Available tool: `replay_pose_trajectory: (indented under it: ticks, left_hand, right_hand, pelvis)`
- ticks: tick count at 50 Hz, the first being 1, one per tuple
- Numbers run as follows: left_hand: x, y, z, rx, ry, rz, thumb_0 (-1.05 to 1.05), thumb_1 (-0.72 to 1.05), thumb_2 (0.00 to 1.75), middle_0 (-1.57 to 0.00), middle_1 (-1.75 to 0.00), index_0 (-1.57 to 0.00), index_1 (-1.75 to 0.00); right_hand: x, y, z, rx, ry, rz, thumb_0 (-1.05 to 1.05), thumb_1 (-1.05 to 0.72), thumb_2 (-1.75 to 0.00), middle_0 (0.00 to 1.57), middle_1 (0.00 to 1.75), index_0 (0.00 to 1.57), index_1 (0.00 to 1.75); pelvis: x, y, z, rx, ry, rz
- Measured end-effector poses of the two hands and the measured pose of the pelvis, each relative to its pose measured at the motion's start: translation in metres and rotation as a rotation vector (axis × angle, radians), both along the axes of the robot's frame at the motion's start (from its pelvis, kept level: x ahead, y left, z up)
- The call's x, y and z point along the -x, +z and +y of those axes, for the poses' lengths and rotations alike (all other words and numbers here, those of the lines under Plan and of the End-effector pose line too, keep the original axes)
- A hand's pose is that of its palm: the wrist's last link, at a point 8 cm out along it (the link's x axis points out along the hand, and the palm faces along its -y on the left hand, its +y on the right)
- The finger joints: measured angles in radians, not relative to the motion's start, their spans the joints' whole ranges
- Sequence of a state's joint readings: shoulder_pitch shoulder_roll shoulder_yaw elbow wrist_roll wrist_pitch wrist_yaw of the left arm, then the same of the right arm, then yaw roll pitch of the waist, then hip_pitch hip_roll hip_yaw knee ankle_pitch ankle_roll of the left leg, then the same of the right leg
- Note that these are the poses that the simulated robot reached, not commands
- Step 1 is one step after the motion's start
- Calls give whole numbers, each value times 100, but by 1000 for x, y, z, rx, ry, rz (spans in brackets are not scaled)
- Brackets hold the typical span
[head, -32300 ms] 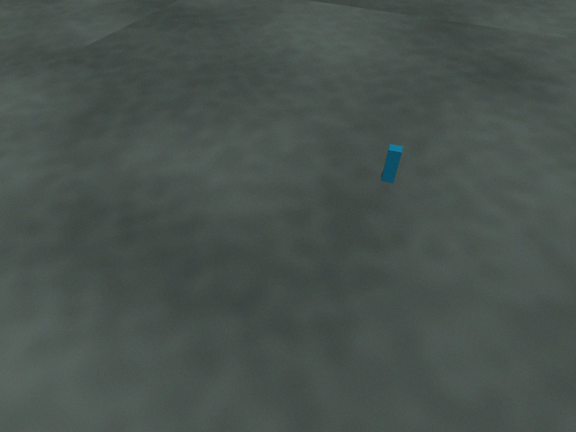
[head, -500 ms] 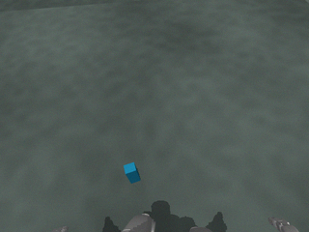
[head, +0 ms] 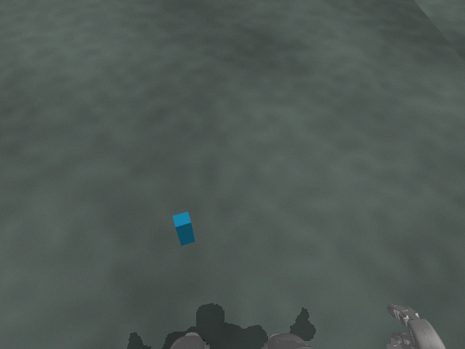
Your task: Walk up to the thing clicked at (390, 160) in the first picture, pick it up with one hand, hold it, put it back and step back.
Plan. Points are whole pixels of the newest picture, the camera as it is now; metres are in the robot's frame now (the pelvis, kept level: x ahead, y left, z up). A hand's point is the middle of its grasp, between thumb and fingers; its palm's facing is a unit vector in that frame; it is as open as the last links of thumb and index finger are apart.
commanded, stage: step back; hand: left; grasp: from the side
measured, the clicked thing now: (184, 229) +0.61 +0.19 -0.66
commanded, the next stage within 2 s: none
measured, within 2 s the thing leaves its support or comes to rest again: neither
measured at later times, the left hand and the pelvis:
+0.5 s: hand out of the picture -0.04 +0.25 -0.14, palm faces +0.07 -0.92 -0.40, open 7.3 cm; pelvis -0.17 -0.02 -0.01, yaw +4 degrees
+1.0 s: hand out of the picture -0.28 +0.21 -0.14, palm faces +0.04 -0.90 -0.44, open 7.4 cm; pelvis -0.34 -0.07 +0.00, yaw +4 degrees
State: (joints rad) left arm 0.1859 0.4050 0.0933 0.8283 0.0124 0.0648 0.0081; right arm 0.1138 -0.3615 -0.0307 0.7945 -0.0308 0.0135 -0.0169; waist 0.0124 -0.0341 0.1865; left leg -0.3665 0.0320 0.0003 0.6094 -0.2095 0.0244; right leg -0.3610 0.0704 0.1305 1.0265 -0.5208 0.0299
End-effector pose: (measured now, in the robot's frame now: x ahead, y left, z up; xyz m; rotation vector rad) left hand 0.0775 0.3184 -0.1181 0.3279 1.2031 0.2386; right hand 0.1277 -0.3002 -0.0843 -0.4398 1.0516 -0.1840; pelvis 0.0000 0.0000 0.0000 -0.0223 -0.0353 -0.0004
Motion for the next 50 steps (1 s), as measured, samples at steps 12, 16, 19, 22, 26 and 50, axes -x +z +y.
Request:
replay_pose_trajectory:
  ticks: [12, 16, 19, 22, 26, 50]
  left_hand:
    - [99, 22, -38, -40, 8, 10, 1, 91, 89, -21, -30, -21, -30]
    - [106, 29, -36, -64, 1, -47, 1, 90, 89, -21, -30, -21, -30]
    - [109, 28, -32, -69, -4, -108, 1, 90, 89, -21, -30, -21, -30]
    - [116, 18, -25, -54, -5, -154, 1, 90, 89, -21, -30, -21, -30]
    - [139, 13, -27, -26, 14, -145, 1, 91, 89, -20, -30, -21, -30]
    - [371, 20, -67, -77, 43, 3, 1, 90, 89, -21, -30, -21, -30]
  right_hand:
    - [102, -28, -43, -47, -69, 58, 0, -91, -90, 21, 30, 20, 30]
    - [144, -31, -44, -43, -57, 124, 0, -91, -90, 21, 30, 20, 30]
    - [171, -34, -40, -32, -38, 169, 0, -91, -90, 21, 30, 20, 30]
    - [194, -38, -34, -18, -23, 181, 0, -91, -90, 21, 30, 20, 30]
    - [219, -28, -27, -28, -9, 164, 1, -91, -90, 21, 30, 21, 30]
    - [356, -32, -80, -27, 7, 122, 0, -91, -90, 21, 30, 20, 30]
  pelvis:
    - [76, -1, -29, -46, -1, -10]
    - [101, 0, -30, -50, 27, -1]
    - [122, -4, -29, -42, 57, 1]
    - [145, -12, -25, -45, 83, -8]
    - [174, -7, -26, -33, 78, -21]
    - [339, -4, -69, -47, 63, 13]
